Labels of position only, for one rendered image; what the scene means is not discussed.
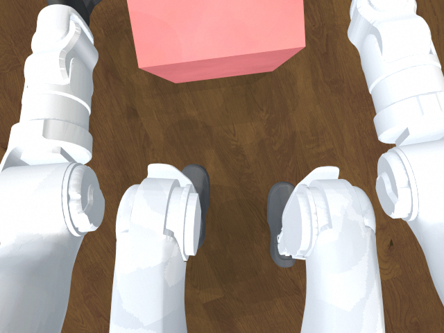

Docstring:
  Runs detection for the right robot upper arm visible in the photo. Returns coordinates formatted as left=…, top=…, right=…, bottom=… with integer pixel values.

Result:
left=376, top=139, right=444, bottom=306

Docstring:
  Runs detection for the robot left foot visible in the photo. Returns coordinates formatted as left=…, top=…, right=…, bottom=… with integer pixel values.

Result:
left=181, top=164, right=210, bottom=249

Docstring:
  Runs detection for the robot left forearm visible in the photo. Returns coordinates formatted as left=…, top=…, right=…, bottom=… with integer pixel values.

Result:
left=0, top=4, right=99, bottom=173

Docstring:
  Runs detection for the robot left hand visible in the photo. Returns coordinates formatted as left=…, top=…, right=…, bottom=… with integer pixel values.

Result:
left=46, top=0, right=102, bottom=27

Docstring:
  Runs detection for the carton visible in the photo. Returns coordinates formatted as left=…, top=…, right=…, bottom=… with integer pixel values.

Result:
left=127, top=0, right=305, bottom=83

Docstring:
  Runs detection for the left robot upper arm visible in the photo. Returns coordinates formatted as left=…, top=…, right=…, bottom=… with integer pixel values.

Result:
left=0, top=162, right=105, bottom=333

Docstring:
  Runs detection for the robot right forearm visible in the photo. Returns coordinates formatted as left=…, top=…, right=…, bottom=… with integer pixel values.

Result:
left=348, top=0, right=444, bottom=146

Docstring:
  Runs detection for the robot right shin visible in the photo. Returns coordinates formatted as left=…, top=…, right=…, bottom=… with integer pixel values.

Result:
left=277, top=166, right=376, bottom=259

